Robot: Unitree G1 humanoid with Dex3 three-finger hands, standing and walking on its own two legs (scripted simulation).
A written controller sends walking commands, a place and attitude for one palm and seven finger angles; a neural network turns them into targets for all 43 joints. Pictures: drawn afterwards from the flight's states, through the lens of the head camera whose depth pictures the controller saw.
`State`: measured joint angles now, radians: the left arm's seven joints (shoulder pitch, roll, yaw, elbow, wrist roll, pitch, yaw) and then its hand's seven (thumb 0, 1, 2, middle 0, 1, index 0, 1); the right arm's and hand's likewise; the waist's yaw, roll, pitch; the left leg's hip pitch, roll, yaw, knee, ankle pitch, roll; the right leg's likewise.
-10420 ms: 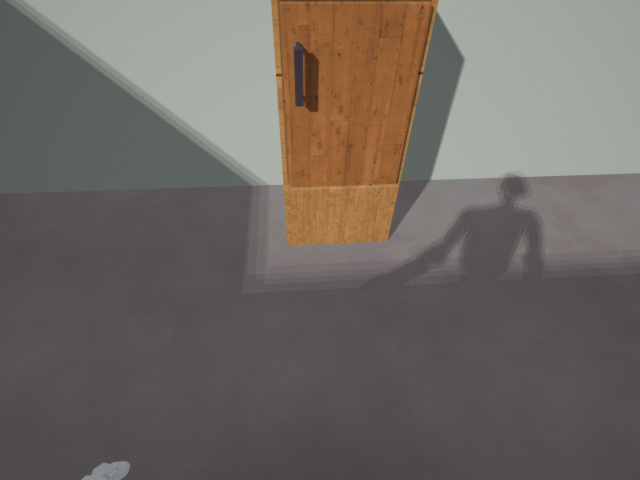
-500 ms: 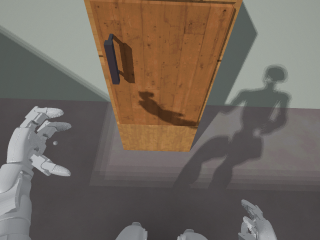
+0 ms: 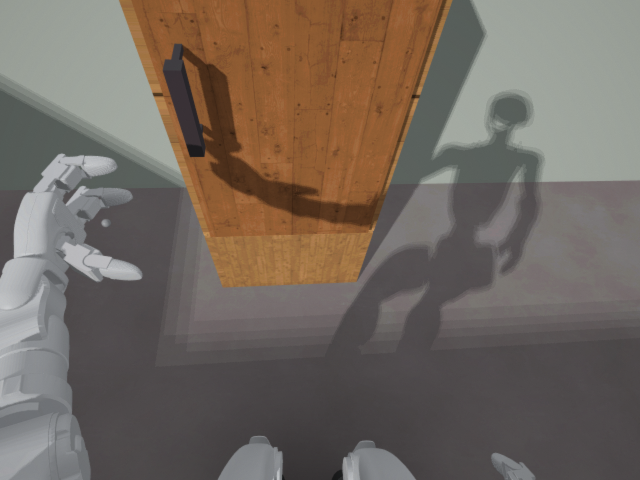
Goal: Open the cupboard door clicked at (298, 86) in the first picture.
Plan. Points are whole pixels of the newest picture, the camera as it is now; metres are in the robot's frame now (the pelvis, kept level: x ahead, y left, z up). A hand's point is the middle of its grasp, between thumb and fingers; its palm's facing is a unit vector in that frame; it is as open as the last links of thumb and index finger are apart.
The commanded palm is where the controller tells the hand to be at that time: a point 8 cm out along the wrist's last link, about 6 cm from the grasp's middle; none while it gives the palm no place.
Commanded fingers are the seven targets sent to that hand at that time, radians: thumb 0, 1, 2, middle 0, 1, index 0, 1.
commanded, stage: move the hooked fingers beside the handle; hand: left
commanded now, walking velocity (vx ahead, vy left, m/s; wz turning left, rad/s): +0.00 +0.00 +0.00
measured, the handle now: (188, 103) +0.62 +0.21 +0.06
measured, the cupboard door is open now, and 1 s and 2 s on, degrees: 0 0 0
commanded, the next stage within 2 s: slide the fingers in behind the handle in 1.74 s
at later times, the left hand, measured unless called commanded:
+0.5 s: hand (128, 166) +0.49 +0.26 +0.06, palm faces +0.07 -1.00 -0.02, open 14.0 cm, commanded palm +0.47 +0.30 +0.06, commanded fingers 0.00 -0.50 0.30 -0.30 -1.20 -0.30 -1.20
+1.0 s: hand (148, 121) +0.57 +0.25 +0.06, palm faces +0.07 -1.00 -0.01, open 14.0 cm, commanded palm +0.55 +0.28 +0.05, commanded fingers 0.00 -0.50 0.30 -0.30 -1.20 -0.30 -1.20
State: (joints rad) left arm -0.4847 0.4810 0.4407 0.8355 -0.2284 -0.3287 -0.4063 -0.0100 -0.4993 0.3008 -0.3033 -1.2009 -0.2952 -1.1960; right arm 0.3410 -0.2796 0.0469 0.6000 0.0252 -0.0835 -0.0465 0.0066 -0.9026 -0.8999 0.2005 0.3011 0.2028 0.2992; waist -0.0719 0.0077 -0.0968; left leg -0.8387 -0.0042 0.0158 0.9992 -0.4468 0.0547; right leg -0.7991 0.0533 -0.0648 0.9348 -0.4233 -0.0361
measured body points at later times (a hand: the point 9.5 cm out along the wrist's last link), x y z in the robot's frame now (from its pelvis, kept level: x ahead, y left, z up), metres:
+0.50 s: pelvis +0.00 +0.01 -0.01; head +0.13 +0.03 +0.42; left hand +0.48 +0.31 +0.07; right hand +0.02 -0.27 -0.12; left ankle +0.02 +0.08 -0.68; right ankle +0.01 -0.10 -0.68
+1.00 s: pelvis +0.00 +0.01 -0.02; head +0.18 +0.04 +0.39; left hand +0.56 +0.30 +0.07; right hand -0.05 -0.25 -0.11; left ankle +0.02 +0.08 -0.68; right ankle +0.01 -0.10 -0.68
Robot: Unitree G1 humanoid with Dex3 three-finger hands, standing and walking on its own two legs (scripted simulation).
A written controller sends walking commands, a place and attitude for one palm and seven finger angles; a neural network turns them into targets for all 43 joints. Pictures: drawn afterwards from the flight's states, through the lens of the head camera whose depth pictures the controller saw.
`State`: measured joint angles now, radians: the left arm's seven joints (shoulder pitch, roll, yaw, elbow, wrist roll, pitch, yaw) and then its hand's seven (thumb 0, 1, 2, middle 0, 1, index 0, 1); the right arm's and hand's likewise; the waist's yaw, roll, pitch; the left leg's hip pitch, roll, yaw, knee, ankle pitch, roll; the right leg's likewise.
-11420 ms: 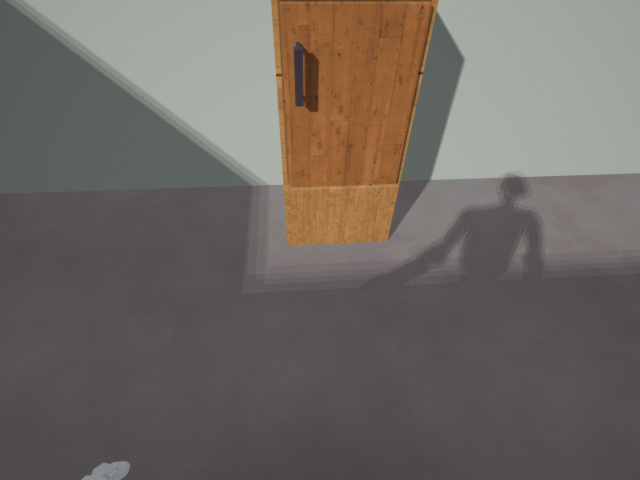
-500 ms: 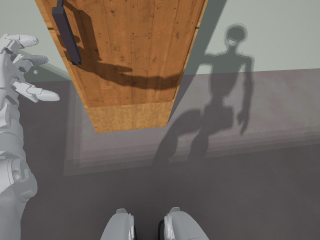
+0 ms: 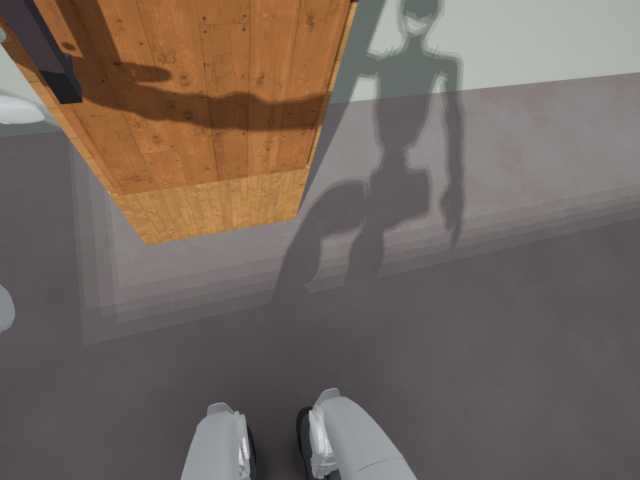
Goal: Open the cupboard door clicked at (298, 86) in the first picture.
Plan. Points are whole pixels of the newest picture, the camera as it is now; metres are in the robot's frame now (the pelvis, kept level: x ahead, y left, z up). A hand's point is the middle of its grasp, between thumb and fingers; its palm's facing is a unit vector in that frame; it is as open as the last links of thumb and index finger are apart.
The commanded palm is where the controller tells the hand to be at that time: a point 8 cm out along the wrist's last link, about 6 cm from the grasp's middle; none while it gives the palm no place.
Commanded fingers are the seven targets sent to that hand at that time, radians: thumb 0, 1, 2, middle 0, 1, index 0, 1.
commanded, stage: move the hooked fingers beside the handle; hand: left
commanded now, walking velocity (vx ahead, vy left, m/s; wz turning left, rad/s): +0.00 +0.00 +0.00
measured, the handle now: (37, 25) +0.61 +0.23 +0.08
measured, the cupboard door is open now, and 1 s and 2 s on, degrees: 0 0 0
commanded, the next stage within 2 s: slide the fingers in behind the handle in 0.74 s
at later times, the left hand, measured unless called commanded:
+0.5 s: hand out of the picture +0.54 +0.28 +0.08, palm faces +0.09 -1.00 +0.00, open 14.0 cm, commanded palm +0.53 +0.30 +0.07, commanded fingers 0.00 -0.50 0.30 -0.30 -1.20 -0.30 -1.20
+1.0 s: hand out of the picture +0.54 +0.27 +0.08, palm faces +0.10 -0.99 +0.00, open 14.0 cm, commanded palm +0.53 +0.29 +0.07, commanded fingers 0.00 -0.50 0.30 -0.30 -1.20 -0.30 -1.20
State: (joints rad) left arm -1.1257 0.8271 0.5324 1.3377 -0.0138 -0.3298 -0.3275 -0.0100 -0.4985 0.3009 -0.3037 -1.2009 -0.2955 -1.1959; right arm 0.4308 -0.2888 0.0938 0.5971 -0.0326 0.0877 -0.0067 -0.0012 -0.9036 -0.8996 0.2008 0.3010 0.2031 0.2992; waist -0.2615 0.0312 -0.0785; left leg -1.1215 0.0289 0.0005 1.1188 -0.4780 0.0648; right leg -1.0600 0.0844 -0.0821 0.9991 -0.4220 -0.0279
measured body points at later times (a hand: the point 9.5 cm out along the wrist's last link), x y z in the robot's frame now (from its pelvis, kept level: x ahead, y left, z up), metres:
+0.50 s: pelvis +0.01 +0.01 +0.01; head +0.18 +0.06 +0.42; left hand +0.53 +0.33 +0.08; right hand +0.00 -0.26 -0.08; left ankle +0.01 +0.07 -0.65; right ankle +0.02 -0.11 -0.65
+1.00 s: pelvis +0.00 +0.00 +0.00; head +0.17 +0.05 +0.41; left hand +0.53 +0.32 +0.08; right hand -0.04 -0.26 -0.09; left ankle +0.01 +0.07 -0.65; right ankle +0.02 -0.11 -0.65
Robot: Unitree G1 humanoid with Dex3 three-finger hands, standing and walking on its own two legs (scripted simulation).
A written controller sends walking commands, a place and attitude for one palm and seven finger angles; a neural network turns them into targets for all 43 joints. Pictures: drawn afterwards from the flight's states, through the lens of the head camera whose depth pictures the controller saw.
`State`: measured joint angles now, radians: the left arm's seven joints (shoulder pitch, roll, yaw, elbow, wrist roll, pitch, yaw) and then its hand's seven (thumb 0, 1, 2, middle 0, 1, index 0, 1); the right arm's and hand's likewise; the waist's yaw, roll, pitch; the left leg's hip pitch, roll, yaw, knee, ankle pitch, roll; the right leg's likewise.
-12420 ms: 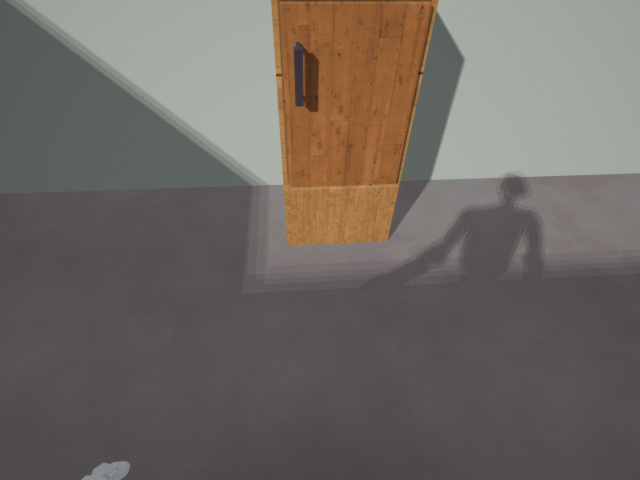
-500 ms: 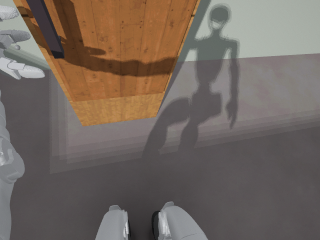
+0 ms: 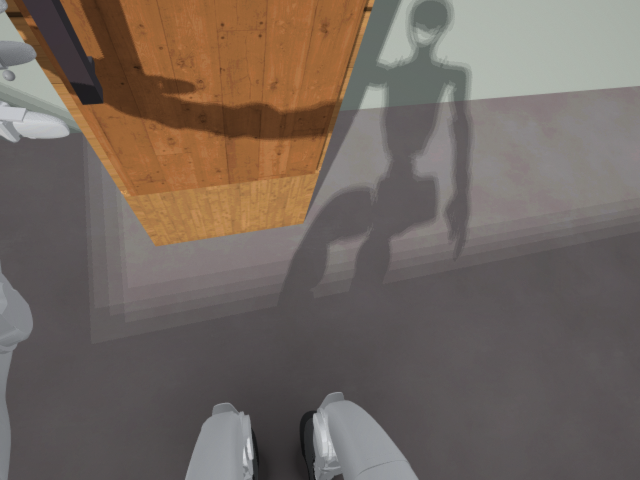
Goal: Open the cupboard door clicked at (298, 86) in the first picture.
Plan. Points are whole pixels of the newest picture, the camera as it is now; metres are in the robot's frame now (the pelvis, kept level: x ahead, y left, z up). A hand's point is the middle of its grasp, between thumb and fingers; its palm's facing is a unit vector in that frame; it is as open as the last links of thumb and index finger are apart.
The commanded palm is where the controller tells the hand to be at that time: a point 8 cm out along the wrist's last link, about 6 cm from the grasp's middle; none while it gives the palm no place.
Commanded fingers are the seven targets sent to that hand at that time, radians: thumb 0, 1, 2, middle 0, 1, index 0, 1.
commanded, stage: slide the fingers in behind the handle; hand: left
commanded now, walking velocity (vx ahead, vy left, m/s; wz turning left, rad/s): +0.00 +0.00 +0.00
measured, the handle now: (64, 28) +0.61 +0.22 +0.08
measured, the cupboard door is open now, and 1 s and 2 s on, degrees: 0 0 1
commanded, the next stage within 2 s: close the thumb around the handle in 1.44 s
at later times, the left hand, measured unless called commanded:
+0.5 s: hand (59, 69) +0.56 +0.22 +0.08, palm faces +0.11 -0.99 -0.01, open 14.0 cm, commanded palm +0.54 +0.24 +0.07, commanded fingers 0.00 -0.50 0.30 -0.30 -1.20 -0.30 -1.20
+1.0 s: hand (91, 75) +0.55 +0.19 +0.08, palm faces +0.12 -0.99 -0.01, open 14.0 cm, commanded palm +0.53 +0.22 +0.07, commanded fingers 0.00 -0.50 0.30 -0.30 -1.20 -0.30 -1.20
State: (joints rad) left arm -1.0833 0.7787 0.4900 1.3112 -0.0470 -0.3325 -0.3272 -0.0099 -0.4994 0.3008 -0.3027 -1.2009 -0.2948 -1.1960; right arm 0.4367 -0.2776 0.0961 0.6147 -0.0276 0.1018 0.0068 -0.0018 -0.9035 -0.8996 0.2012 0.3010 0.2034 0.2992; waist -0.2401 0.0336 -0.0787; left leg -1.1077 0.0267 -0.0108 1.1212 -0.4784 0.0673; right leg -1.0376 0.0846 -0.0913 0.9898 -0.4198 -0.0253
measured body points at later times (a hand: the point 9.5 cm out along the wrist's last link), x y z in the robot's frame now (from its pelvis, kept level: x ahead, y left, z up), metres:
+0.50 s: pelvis +0.01 +0.00 +0.00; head +0.17 +0.03 +0.42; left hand +0.54 +0.27 +0.08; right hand -0.02 -0.26 -0.10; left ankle +0.01 +0.07 -0.65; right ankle +0.02 -0.11 -0.65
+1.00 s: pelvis +0.01 -0.01 +0.01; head +0.16 +0.02 +0.43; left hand +0.54 +0.24 +0.08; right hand -0.02 -0.27 -0.10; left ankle +0.01 +0.07 -0.65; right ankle +0.02 -0.11 -0.65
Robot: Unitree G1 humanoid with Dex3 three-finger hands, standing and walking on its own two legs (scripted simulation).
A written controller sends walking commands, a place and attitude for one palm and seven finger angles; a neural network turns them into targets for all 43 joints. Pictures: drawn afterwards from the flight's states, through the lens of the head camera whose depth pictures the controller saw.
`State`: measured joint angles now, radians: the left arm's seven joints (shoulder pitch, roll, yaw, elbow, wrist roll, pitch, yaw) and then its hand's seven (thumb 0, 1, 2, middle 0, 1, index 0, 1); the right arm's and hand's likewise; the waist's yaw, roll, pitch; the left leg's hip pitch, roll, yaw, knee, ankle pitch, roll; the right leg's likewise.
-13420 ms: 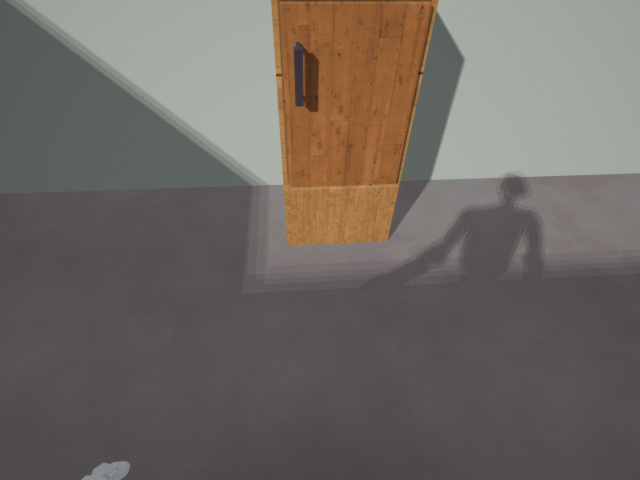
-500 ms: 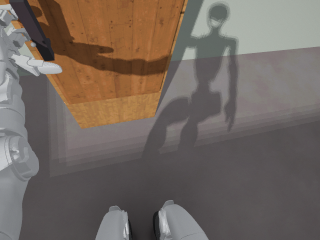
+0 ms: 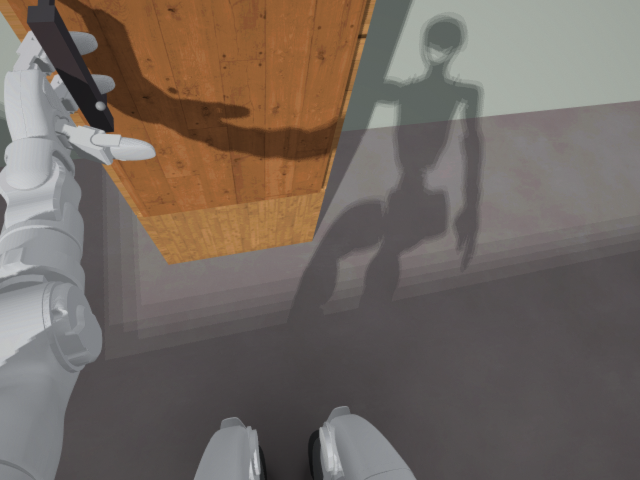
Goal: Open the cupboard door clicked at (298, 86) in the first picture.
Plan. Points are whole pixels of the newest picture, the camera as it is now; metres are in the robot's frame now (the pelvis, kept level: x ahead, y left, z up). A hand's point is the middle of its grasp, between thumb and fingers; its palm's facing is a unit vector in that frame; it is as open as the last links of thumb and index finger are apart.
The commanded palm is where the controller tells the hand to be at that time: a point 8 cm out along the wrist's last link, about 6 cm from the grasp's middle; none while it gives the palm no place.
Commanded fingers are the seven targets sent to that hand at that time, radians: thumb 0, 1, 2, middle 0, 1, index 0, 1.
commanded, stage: slide the fingers in behind the handle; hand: left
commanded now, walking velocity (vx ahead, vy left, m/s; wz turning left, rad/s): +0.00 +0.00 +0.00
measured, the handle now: (78, 65) +0.60 +0.23 +0.07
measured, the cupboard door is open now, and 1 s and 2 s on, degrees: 0 1 27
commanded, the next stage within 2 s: close the thumb around the handle in 0.44 s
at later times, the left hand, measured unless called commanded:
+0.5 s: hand (103, 104) +0.55 +0.19 +0.07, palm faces +0.11 -0.99 -0.01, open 14.0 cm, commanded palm +0.53 +0.22 +0.07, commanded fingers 0.00 -0.50 0.30 -0.30 -1.20 -0.30 -1.20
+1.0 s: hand (103, 102) +0.55 +0.19 +0.07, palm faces +0.12 -0.99 -0.02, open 8.4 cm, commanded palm +0.53 +0.22 +0.07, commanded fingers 0.00 0.84 0.88 -0.40 -1.34 -0.40 -1.34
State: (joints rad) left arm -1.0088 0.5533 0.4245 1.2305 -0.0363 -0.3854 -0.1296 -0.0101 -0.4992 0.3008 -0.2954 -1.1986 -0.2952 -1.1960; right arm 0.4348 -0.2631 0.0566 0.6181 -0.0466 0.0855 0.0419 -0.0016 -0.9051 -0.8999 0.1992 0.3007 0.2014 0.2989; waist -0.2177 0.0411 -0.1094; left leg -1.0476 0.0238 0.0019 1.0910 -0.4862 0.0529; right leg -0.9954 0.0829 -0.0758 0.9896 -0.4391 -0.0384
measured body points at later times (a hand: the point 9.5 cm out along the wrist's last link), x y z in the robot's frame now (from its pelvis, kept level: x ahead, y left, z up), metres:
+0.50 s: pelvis -0.01 +0.00 -0.01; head +0.15 +0.03 +0.41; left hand +0.53 +0.25 +0.07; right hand -0.04 -0.25 -0.11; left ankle +0.00 +0.08 -0.66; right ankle +0.01 -0.10 -0.66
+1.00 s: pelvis +0.00 +0.00 +0.00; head +0.16 +0.03 +0.42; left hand +0.54 +0.25 +0.07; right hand -0.03 -0.25 -0.10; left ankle +0.00 +0.08 -0.66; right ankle +0.01 -0.10 -0.66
